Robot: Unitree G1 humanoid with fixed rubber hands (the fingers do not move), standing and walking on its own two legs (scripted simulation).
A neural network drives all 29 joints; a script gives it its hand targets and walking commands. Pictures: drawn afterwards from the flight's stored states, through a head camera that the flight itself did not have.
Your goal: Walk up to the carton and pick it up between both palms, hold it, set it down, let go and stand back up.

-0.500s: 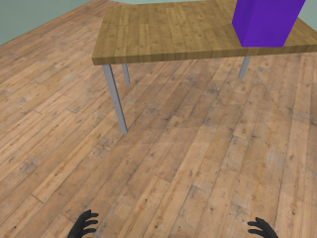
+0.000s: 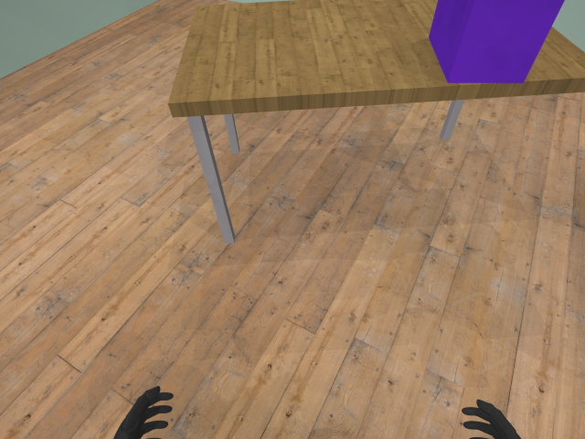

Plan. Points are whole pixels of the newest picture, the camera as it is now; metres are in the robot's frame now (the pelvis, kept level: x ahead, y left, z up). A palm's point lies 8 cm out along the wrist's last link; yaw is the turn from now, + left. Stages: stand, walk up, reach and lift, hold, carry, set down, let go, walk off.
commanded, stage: stand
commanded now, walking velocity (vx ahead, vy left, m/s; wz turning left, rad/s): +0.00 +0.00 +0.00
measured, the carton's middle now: (486, 17) +1.13 -0.50 +0.06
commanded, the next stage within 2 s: none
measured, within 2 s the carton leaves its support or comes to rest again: neither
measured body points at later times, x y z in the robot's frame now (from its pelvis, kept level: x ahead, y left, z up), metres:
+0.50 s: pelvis +0.00 +0.00 +0.00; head +0.02 +0.00 +0.45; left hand +0.15 +0.26 -0.10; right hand +0.13 -0.26 -0.11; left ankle +0.00 +0.12 -0.72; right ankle +0.00 -0.12 -0.72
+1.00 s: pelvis -0.02 +0.00 +0.00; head -0.01 +0.00 +0.45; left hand +0.13 +0.27 -0.10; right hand +0.11 -0.27 -0.11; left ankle +0.00 +0.12 -0.72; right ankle +0.00 -0.12 -0.72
